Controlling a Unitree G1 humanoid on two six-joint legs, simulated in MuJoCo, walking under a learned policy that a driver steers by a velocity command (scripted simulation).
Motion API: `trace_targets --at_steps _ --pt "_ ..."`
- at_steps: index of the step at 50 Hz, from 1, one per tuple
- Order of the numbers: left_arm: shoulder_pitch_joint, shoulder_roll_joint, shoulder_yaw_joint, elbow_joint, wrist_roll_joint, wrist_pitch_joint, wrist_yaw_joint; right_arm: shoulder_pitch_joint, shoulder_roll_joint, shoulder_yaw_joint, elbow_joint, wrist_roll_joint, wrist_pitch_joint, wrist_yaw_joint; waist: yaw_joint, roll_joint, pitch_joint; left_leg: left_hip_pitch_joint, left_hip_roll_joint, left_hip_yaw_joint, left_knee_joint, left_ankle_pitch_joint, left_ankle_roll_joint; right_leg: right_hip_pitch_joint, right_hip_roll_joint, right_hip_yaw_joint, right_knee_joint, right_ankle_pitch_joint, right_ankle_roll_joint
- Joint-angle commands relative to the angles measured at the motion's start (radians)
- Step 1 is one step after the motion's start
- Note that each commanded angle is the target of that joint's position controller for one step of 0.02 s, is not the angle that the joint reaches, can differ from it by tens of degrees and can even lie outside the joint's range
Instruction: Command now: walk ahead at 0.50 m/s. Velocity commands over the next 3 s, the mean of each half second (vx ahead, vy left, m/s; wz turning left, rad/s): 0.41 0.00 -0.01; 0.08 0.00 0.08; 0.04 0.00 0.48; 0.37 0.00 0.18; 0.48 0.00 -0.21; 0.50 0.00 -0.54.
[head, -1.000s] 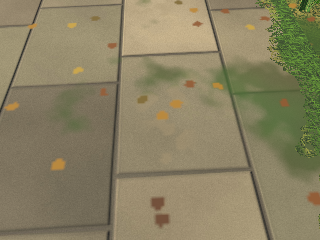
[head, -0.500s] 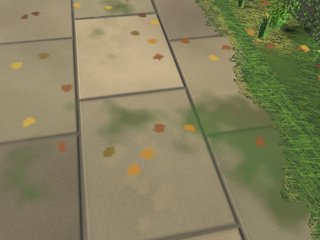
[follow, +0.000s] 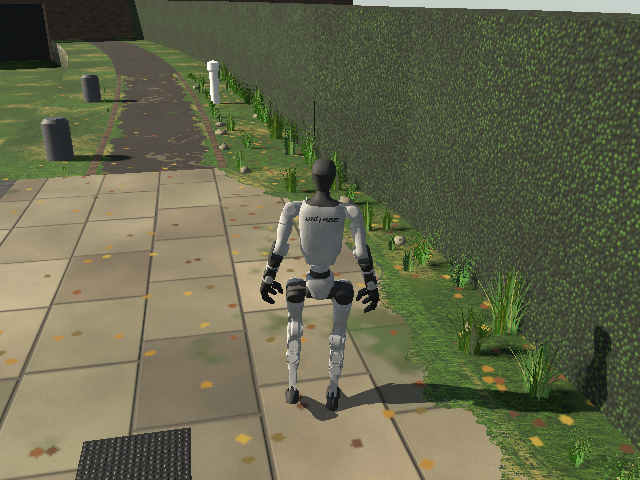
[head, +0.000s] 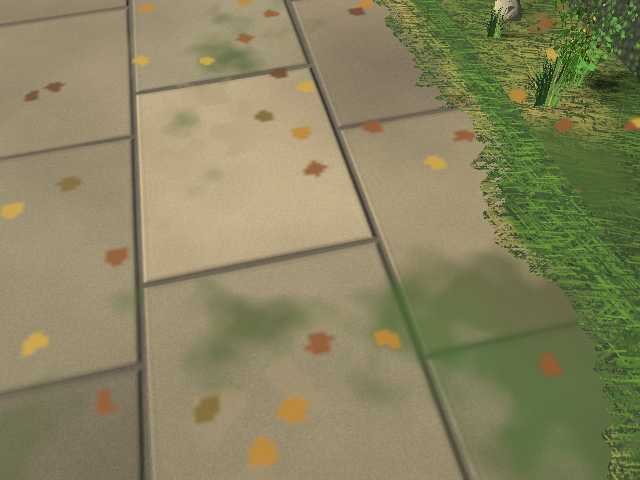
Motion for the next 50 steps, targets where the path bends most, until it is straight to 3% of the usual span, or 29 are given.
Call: trace_targets --at_steps 1,7,13,15,16,17,18,19,20,21,22,23,24,25,27,29,32,35,37,38,39,40,41,42,45,47,50 --pt "0.062 0.109 0.024 -0.006 -0.013 -0.030 0.003 0.047 -0.047 -0.012 -0.034 -0.011 0.014 0.014 -0.018 -0.096 -0.008 -0.130 0.055 -0.014 -0.019 0.076 -0.025 0.086 -0.263 0.247 -0.251 0.172 -0.130" --pt "0.155 0.106 0.022 0.050 -0.013 -0.027 0.001 -0.184 -0.034 -0.001 -0.104 -0.003 0.015 0.018 0.026 -0.083 0.046 -0.230 0.068 0.030 -0.265 0.270 -0.057 0.141 -0.223 0.158 -0.284 0.241 -0.117" --pt "0.243 0.117 0.021 0.106 -0.001 -0.021 0.013 -0.335 -0.038 0.009 -0.158 0.001 0.006 0.013 0.065 -0.094 0.070 -0.209 0.026 0.062 -0.458 0.288 -0.017 0.285 -0.260 0.136 -0.235 0.387 -0.108" --pt "0.224 0.114 0.019 0.119 0.004 -0.016 0.020 -0.304 -0.034 0.009 -0.150 -0.002 -0.006 0.006 0.041 -0.093 0.068 -0.137 -0.008 0.075 -0.511 0.238 0.010 0.311 -0.259 0.109 -0.146 0.616 -0.085" --pt "0.210 0.120 0.020 0.122 0.005 -0.015 0.024 -0.245 -0.041 0.005 -0.129 -0.005 -0.014 -0.001 0.017 -0.104 0.037 -0.051 -0.039 0.085 -0.528 0.214 0.025 0.314 -0.252 0.100 -0.069 0.774 -0.066" --pt "0.195 0.125 0.020 0.125 0.002 -0.014 0.026 -0.131 -0.054 -0.003 -0.086 -0.009 -0.025 -0.010 -0.027 -0.103 -0.020 0.071 -0.073 0.092 -0.576 0.238 0.042 0.317 -0.230 0.092 0.054 0.864 -0.045" --pt "0.180 0.122 0.017 0.124 -0.011 -0.013 0.027 0.015 -0.075 -0.012 -0.034 -0.021 -0.041 -0.019 -0.089 -0.075 -0.098 0.271 -0.059 0.086 -0.653 0.399 0.064 0.249 -0.184 0.060 0.231 0.786 -0.016" --pt "0.191 0.088 0.005 0.093 -0.027 -0.018 0.029 0.165 -0.155 -0.030 -0.001 -0.043 -0.051 -0.030 -0.121 0.010 -0.228 0.550 0.151 -0.096 -0.584 0.756 0.105 0.044 -0.125 0.033 0.497 0.392 0.012" --pt "0.382 -0.011 -0.012 0.121 -0.071 -0.008 0.028 0.172 -0.237 -0.051 0.005 -0.023 -0.040 -0.023 -0.048 0.241 -0.410 0.810 0.445 -0.450 -0.571 1.174 0.307 -0.219 0.056 0.032 0.861 -0.468 0.046" --pt "0.310 0.101 0.019 0.140 -0.033 0.008 0.039 0.144 -0.190 -0.047 -0.008 0.030 -0.028 -0.017 -0.061 0.041 -0.394 0.696 0.377 -0.409 -0.602 1.165 0.287 -0.219 0.023 0.177 0.909 -0.419 0.039" --pt "0.219 0.076 0.018 0.111 -0.026 0.009 0.036 0.024 -0.133 -0.027 -0.020 0.032 -0.028 -0.020 -0.023 0.049 -0.240 0.560 0.338 -0.292 -0.654 1.084 0.257 -0.260 -0.015 0.176 0.885 -0.359 0.041" --pt "0.173 0.054 0.013 0.107 -0.012 0.011 0.034 -0.046 -0.064 -0.007 -0.027 0.026 -0.027 -0.022 -0.001 0.018 -0.133 0.437 0.288 -0.220 -0.711 0.995 0.217 -0.265 -0.050 0.160 0.819 -0.308 0.047" --pt "0.149 0.051 0.016 0.107 0.001 0.024 0.029 -0.077 -0.033 0.004 -0.024 0.028 -0.027 -0.028 0.018 0.029 -0.083 0.346 0.248 -0.165 -0.757 0.924 0.187 -0.233 -0.072 0.155 0.758 -0.276 0.056" --pt "0.171 0.039 0.015 0.117 0.013 0.041 0.024 -0.078 -0.013 0.015 -0.012 0.027 -0.028 -0.032 0.041 0.037 -0.072 0.267 0.216 -0.117 -0.776 0.926 0.162 -0.153 -0.077 0.149 0.709 -0.244 0.064" --pt "0.207 -0.001 0.008 0.140 0.011 0.064 0.019 -0.070 -0.029 0.018 0.005 0.017 -0.037 -0.034 0.070 0.035 -0.102 0.197 0.194 -0.058 -0.787 0.951 0.167 -0.055 -0.063 0.125 0.640 -0.214 0.080" --pt "0.183 -0.011 0.003 0.145 0.008 0.079 0.024 -0.081 -0.050 0.019 0.015 0.009 -0.041 -0.032 0.081 0.051 -0.104 0.164 0.174 -0.025 -0.794 0.885 0.163 -0.029 -0.066 0.107 0.518 -0.193 0.085" --pt "0.103 0.004 -0.003 0.144 0.007 0.096 0.035 -0.052 -0.063 0.020 0.036 0.005 -0.025 -0.031 0.048 0.084 -0.098 0.143 0.160 -0.043 -0.826 0.571 0.147 -0.001 -0.074 0.086 0.368 -0.146 0.084" --pt "0.048 0.013 -0.007 0.149 0.005 0.100 0.039 -0.037 -0.065 0.018 0.053 0.006 0.000 -0.035 0.026 0.075 -0.055 0.104 0.163 -0.100 -0.865 0.179 0.139 0.022 -0.078 0.077 0.269 -0.132 0.079" --pt "0.057 0.000 -0.014 0.167 0.007 0.091 0.043 -0.056 -0.055 0.022 0.056 0.015 0.014 -0.039 0.045 0.041 -0.015 0.060 0.151 -0.119 -0.851 0.021 0.108 0.090 -0.076 0.067 0.117 -0.063 0.067" --pt "0.056 0.007 -0.018 0.172 0.011 0.082 0.046 -0.039 -0.045 0.024 0.064 0.014 0.017 -0.041 0.044 0.008 0.005 0.042 0.135 -0.124 -0.840 -0.010 0.072 0.126 -0.100 0.103 0.022 -0.004 0.061" --pt "0.073 0.033 -0.017 0.178 0.017 0.069 0.050 -0.020 -0.031 0.027 0.067 0.013 0.017 -0.041 0.033 -0.032 0.009 0.039 0.109 -0.115 -0.806 -0.002 0.037 0.152 -0.168 0.176 -0.033 0.047 0.053" --pt "0.034 0.079 -0.011 0.180 0.002 0.062 0.051 0.056 0.003 0.029 0.079 0.025 0.020 -0.038 -0.036 -0.129 0.033 0.077 0.027 -0.054 -0.797 0.023 0.010 0.070 -0.209 0.244 -0.039 0.048 0.023" --pt "0.016 0.043 -0.017 0.188 -0.011 0.058 0.046 0.064 0.015 0.034 0.104 0.023 0.027 -0.038 -0.028 -0.152 0.036 0.196 0.008 -0.034 -0.783 0.072 0.001 -0.036 -0.205 0.234 -0.073 -0.050 0.022" --pt "0.005 0.023 -0.021 0.184 -0.011 0.052 0.046 0.043 -0.006 0.027 0.104 0.021 0.030 -0.039 -0.020 -0.127 0.047 0.235 0.015 -0.047 -0.760 0.123 0.003 -0.062 -0.183 0.208 -0.085 -0.077 0.040" --pt "-0.003 0.063 0.000 0.168 -0.013 0.053 0.067 -0.024 -0.052 0.008 0.063 0.019 0.033 -0.037 -0.007 -0.104 0.015 0.180 0.015 -0.069 -0.695 0.180 0.023 0.005 -0.160 0.160 -0.045 -0.034 0.043" --pt "0.023 0.077 0.016 0.163 -0.011 0.060 0.076 -0.035 -0.037 0.005 0.046 0.020 0.035 -0.037 0.004 -0.084 0.003 0.116 -0.003 -0.067 -0.639 0.172 0.029 0.035 -0.179 0.158 -0.021 -0.031 0.020" --pt "0.050 0.110 0.044 0.153 -0.004 0.076 0.085 -0.030 -0.014 0.000 0.024 0.012 0.047 -0.041 0.010 -0.116 -0.005 0.049 -0.050 -0.024 -0.497 0.126 0.024 0.034 -0.265 0.191 -0.026 -0.012 -0.037"
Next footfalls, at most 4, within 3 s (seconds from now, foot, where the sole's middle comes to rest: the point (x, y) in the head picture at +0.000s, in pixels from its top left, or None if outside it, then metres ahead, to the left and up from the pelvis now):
0.36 left None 0.36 0.12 -0.78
0.78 right None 0.35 -0.09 -0.78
1.56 right None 0.36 -0.07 -0.78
2.00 left None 0.50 0.24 -0.78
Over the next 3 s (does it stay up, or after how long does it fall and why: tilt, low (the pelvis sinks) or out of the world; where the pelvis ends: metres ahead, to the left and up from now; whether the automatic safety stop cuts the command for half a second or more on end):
stays up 0.95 0.28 -0.01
